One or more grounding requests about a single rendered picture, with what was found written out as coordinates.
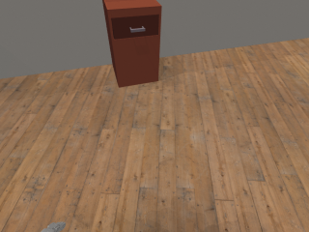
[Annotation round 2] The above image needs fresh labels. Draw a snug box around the drawer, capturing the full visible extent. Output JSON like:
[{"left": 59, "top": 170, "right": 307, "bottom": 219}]
[{"left": 111, "top": 14, "right": 158, "bottom": 40}]

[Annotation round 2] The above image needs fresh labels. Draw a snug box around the robot left hand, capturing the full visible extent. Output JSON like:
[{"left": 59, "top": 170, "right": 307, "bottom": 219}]
[{"left": 41, "top": 221, "right": 66, "bottom": 232}]

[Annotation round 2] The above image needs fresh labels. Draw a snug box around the handle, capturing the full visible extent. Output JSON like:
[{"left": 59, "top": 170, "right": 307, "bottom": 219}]
[{"left": 129, "top": 26, "right": 146, "bottom": 33}]

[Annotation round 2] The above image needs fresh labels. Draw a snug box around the cabinet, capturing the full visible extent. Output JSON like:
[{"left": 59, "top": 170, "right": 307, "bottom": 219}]
[{"left": 102, "top": 0, "right": 162, "bottom": 88}]

